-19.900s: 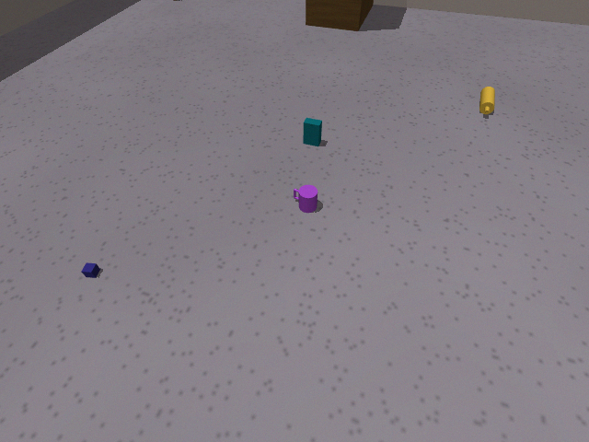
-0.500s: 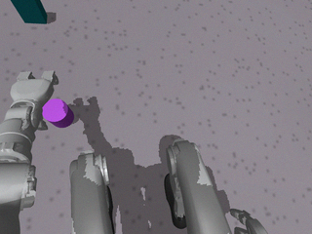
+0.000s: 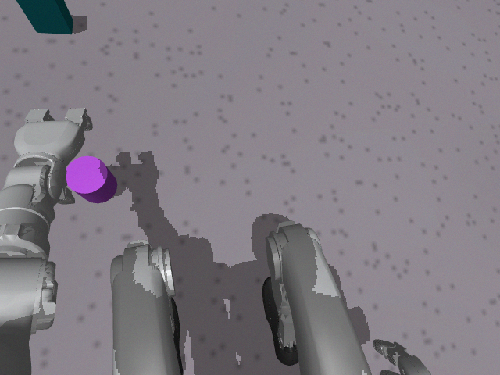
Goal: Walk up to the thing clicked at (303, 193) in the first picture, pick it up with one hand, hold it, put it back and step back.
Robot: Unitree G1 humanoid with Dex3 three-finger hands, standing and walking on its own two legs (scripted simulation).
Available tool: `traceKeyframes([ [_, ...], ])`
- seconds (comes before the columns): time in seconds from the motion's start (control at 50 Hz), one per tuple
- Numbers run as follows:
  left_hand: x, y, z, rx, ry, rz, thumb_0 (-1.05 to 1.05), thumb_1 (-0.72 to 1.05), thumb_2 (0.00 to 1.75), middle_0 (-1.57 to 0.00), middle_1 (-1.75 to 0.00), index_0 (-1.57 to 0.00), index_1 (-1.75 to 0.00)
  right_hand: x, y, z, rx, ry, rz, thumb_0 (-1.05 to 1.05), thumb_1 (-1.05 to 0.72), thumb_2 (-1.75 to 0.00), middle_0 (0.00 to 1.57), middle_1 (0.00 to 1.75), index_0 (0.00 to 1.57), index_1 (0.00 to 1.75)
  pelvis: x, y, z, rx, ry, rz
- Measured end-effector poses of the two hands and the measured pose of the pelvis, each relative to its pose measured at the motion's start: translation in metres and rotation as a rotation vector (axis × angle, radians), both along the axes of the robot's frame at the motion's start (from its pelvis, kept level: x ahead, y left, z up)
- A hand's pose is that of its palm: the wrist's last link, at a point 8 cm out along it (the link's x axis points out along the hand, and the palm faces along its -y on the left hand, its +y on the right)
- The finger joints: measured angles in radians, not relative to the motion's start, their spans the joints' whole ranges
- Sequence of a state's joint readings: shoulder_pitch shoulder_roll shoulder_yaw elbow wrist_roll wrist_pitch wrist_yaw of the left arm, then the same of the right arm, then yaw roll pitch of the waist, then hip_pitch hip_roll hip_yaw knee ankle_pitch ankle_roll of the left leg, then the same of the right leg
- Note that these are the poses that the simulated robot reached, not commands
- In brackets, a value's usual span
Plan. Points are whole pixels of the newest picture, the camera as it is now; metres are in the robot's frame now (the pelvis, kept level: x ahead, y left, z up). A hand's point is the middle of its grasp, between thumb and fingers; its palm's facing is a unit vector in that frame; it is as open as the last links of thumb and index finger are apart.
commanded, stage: withdraw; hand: left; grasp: from above
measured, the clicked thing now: (85, 179) +0.50 +0.30 -0.36
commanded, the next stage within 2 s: none
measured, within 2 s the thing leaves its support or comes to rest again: neither
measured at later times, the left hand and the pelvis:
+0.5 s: hand (61, 164) +0.46 +0.27 -0.13, palm faces -0.45 -0.02 -0.89, open 14.0 cm; pelvis +0.00 +0.00 +0.00, yaw +0 degrees
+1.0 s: hand (61, 161) +0.47 +0.28 -0.14, palm faces -0.43 -0.02 -0.90, open 14.0 cm; pelvis +0.00 +0.00 -0.01, yaw +0 degrees
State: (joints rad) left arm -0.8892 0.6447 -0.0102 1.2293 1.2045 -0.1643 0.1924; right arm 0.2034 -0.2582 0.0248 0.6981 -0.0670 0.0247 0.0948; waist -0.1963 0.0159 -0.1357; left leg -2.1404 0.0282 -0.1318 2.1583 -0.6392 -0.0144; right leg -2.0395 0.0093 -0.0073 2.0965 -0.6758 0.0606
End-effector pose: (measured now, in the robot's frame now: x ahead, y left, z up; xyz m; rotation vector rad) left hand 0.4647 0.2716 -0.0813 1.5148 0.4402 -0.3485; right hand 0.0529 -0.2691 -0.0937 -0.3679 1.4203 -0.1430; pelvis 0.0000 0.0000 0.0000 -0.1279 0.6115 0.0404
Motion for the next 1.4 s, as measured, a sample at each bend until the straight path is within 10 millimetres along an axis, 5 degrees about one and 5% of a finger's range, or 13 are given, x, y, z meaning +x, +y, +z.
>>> traceKeyframes([
  [0.22, 0.012, 0.027, 0.024, 0.069, -0.098, 0.107, 0.00, -0.49, 0.96, -0.09, -0.99, -0.09, -0.97, 0.004, 0.004, -0.009, 0.011, -0.036, -0.004, 0.00, -0.91, -0.90, 0.20, 0.30, 0.20, 0.30, -0.003, 0.000, -0.006, 0.000, -0.001, 0.003],
  [0.48, -0.001, 0.001, 0.007, 0.007, -0.018, -0.002, 0.00, -0.48, 0.94, -0.09, -0.99, -0.10, -0.97, 0.005, 0.002, -0.002, 0.007, -0.024, 0.006, 0.00, -0.91, -0.89, 0.20, 0.30, 0.20, 0.30, -0.001, 0.000, 0.001, 0.001, 0.000, 0.003],
  [0.7, 0.013, 0.027, 0.028, 0.072, -0.076, 0.113, 0.00, -0.49, 0.96, -0.08, -0.99, -0.09, -0.97, 0.007, 0.000, -0.005, 0.007, -0.040, 0.000, 0.00, -0.91, -0.90, 0.20, 0.30, 0.20, 0.30, -0.002, -0.002, -0.002, 0.004, 0.003, 0.004],
  [0.96, 0.002, -0.001, 0.001, 0.008, -0.022, -0.001, 0.00, -0.48, 0.94, -0.09, -0.99, -0.10, -0.97, 0.004, -0.002, -0.003, 0.000, -0.011, 0.007, 0.00, -0.91, -0.89, 0.20, 0.30, 0.20, 0.30, 0.000, -0.002, -0.002, 0.004, 0.004, 0.000],
  [1.22, 0.010, 0.020, 0.030, 0.064, -0.063, 0.103, 0.00, -0.49, 0.95, -0.08, -0.99, -0.09, -0.97, 0.008, 0.004, -0.006, 0.025, -0.033, -0.016, 0.00, -0.91, -0.90, 0.20, 0.30, 0.20, 0.30, 0.000, -0.002, 0.002, 0.006, 0.007, 0.005],
  [1.4, -0.004, -0.001, 0.010, 0.007, 0.019, 0.017, 0.00, -0.48, 0.94, -0.08, -0.99, -0.10, -0.97, 0.010, 0.000, 0.003, 0.014, -0.033, 0.009, 0.00, -0.91, -0.89, 0.20, 0.30, 0.20, 0.30, 0.000, -0.003, 0.007, 0.007, 0.003, 0.000],
])
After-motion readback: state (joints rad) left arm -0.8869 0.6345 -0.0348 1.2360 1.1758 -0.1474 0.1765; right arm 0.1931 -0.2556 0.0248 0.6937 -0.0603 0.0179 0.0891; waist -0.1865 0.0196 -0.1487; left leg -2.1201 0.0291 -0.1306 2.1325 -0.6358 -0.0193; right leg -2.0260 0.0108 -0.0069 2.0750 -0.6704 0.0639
